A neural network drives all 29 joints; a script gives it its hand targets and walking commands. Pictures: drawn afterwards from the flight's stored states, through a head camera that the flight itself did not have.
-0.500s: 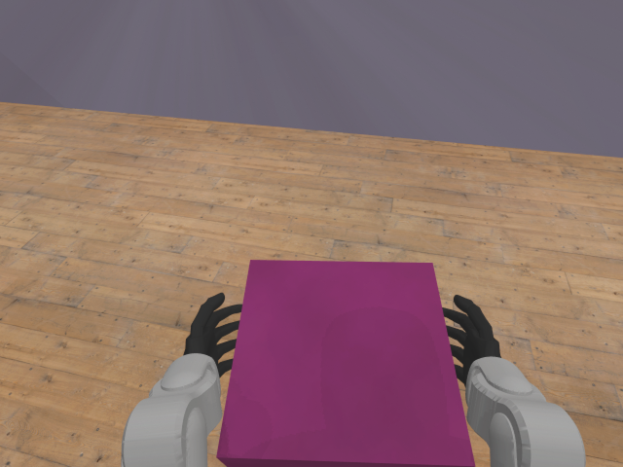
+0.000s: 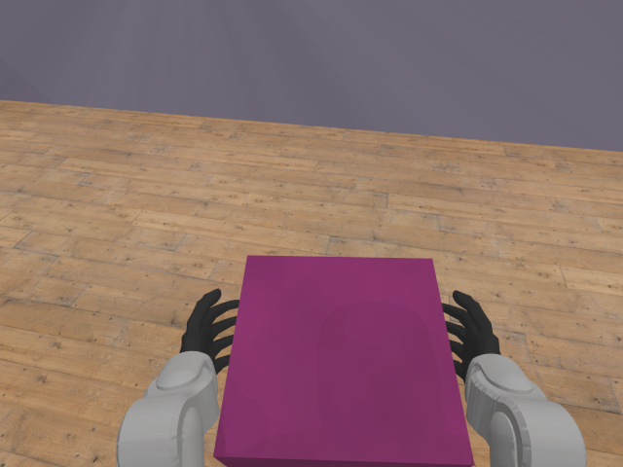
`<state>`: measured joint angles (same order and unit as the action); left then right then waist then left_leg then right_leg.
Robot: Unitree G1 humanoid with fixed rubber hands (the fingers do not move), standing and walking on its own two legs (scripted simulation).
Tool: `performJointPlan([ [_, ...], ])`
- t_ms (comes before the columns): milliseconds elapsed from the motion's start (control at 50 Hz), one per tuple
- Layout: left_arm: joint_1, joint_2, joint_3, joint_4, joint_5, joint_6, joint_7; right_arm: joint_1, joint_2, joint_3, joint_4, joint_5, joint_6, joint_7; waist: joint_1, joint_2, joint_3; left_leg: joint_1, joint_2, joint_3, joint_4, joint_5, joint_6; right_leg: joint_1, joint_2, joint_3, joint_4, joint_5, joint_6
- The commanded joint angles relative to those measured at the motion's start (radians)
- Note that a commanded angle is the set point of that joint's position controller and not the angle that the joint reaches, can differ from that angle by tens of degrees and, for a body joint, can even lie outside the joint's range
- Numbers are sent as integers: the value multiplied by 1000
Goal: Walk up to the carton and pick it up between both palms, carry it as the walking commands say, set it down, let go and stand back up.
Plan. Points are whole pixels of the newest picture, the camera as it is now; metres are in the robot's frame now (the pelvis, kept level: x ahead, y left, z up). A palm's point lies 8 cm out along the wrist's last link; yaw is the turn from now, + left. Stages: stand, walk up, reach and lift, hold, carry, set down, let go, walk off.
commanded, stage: carry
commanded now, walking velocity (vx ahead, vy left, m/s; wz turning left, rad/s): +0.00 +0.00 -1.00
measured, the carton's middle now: (336, 382) +0.25 +0.01 +0.02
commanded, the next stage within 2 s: none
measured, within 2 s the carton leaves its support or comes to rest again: neither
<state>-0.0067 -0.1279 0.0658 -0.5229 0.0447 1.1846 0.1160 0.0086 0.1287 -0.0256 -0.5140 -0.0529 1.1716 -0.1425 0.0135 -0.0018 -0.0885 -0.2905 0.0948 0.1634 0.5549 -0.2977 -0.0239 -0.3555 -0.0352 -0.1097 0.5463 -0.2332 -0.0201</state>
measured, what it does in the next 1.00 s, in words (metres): steps on the spot, turning right: right foot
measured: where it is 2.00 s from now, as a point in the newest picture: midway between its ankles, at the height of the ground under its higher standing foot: outside the picture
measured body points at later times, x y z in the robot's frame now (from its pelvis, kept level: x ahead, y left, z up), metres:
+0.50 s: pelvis -0.03 +0.00 +0.00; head -0.01 +0.01 +0.45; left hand +0.26 +0.06 +0.08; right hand +0.15 -0.22 +0.08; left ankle -0.01 +0.12 -0.73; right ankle -0.04 -0.10 -0.67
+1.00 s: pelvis -0.06 -0.06 -0.01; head -0.03 -0.07 +0.43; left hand +0.22 -0.13 +0.06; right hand +0.00 -0.34 +0.06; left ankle +0.03 +0.03 -0.71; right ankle -0.08 -0.14 -0.73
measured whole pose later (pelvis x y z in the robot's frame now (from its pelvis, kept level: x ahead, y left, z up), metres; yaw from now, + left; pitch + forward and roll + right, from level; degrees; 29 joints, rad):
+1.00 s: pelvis -0.06 -0.06 -0.01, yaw -48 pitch +5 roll -1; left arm 0.07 -0.13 0.01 -0.61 0.05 1.13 0.13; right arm 0.08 0.14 -0.04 -0.59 -0.01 1.11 -0.14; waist 0.01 -0.03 -0.03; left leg -0.51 0.07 0.05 0.88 -0.46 -0.11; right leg -0.48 0.13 0.03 0.65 -0.24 -0.08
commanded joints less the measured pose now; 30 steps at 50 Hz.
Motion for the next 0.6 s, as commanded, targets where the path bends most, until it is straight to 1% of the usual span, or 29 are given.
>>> performJointPlan([
  [0,-344,-737,-619,-78,-272,4,-114,-290,755,598,-71,247,2,109,-17,3,-171,49,119,-45,-2,182,-20,29,-103,113,15,338,-1],
  [60,-359,-753,-630,-101,-284,5,-117,-299,765,601,-94,249,-3,108,-19,29,-162,38,159,-53,-6,108,-20,-32,-78,124,58,297,5],
  [140,-365,-774,-634,-118,-288,-3,-119,-313,779,618,-117,262,-16,110,-19,74,-156,21,223,-50,-17,28,-4,-72,-32,117,124,200,5],
  [160,-360,-776,-632,-117,-285,-5,-120,-316,781,624,-121,266,-18,110,-17,74,-155,8,234,-42,-4,2,-3,-72,-27,130,132,174,1],
  [180,-350,-776,-629,-113,-281,-6,-120,-319,782,630,-124,269,-19,111,-13,60,-154,-9,234,-30,21,-34,-7,-66,-25,154,123,157,-6],
  [200,-341,-774,-625,-109,-277,-8,-120,-321,784,636,-127,272,-20,113,-10,21,-150,-32,217,-11,59,-89,-19,-58,-32,199,87,156,-15],
  [220,-335,-769,-620,-108,-274,-10,-119,-321,787,643,-133,277,-20,114,-10,-57,-144,-54,172,20,115,-171,-39,-57,-58,281,6,171,-27],
  [240,-330,-769,-617,-113,-271,-12,-118,-323,792,653,-147,285,-21,116,-9,-143,-149,-70,110,45,188,-248,-64,-53,-96,392,-80,183,-44],
  [260,-317,-771,-614,-117,-264,-14,-116,-327,799,662,-155,293,-22,117,-1,-187,-158,-97,53,37,258,-300,-83,-36,-129,492,-143,176,-61],
  [280,-307,-776,-617,-126,-261,-17,-115,-323,809,669,-157,301,-25,119,3,-188,-173,-121,8,6,259,-306,-89,1,-145,551,-173,180,-73],
  [300,-300,-781,-621,-137,-259,-22,-115,-312,818,674,-155,305,-28,120,3,-182,-193,-115,-14,-26,237,-282,-87,21,-143,566,-183,190,-70],
  [320,-299,-786,-628,-149,-258,-26,-117,-295,827,676,-151,305,-32,121,0,-180,-218,-77,-24,-42,183,-238,-81,26,-128,545,-182,211,-55],
  [340,-301,-792,-637,-161,-259,-30,-117,-278,834,674,-150,303,-36,122,-11,-163,-236,9,-20,-44,89,-186,-69,-10,-91,488,-167,225,-20],
  [360,-310,-793,-647,-173,-262,-34,-118,-262,837,666,-144,300,-43,122,-29,-108,-242,161,18,-55,-61,-135,-45,-118,-30,381,-132,185,46],
  [380,-315,-795,-659,-185,-264,-36,-118,-259,826,653,-136,292,-50,122,-39,45,-206,284,153,-143,-248,-138,4,-259,58,235,-29,63,120],
  [400,-328,-793,-664,-186,-268,-35,-116,-275,805,636,-130,284,-54,122,-42,352,-169,247,447,-348,-312,0,124,-369,124,83,401,-196,104],
  [420,-356,-772,-661,-197,-277,-34,-117,-288,787,627,-144,292,-50,122,-28,256,-113,177,530,-299,-317,98,152,-427,18,43,560,-224,82],
  [440,-349,-763,-665,-174,-283,-27,-116,-279,768,612,-133,279,-43,119,-21,129,-83,123,496,-220,-294,161,135,-390,-19,37,660,-194,74],
  [460,-332,-762,-667,-143,-281,-23,-114,-274,756,600,-121,267,-39,116,-14,74,-80,119,436,-96,-253,258,96,-359,-38,30,680,-165,74],
  [480,-319,-751,-664,-129,-278,-18,-110,-279,740,591,-122,263,-35,114,-6,97,-84,150,384,0,-186,378,53,-343,-42,20,629,-138,72],
  [500,-314,-737,-666,-135,-282,-16,-103,-280,726,581,-131,262,-28,110,-3,140,-86,168,335,61,-126,465,24,-312,-20,-13,554,-134,73],
  [520,-312,-730,-665,-138,-282,-12,-97,-278,718,578,-143,264,-23,108,-8,179,-88,180,313,100,-83,505,9,-288,1,-50,481,-141,73],
  [540,-308,-721,-663,-139,-277,-7,-91,-271,708,575,-146,264,-19,106,-14,212,-90,186,312,125,-57,526,3,-262,17,-87,419,-148,73],
  [580,-299,-702,-661,-136,-273,8,-79,-247,689,564,-138,262,-8,102,-25,268,-101,207,338,144,-6,584,0,-221,25,-125,306,-157,66],
])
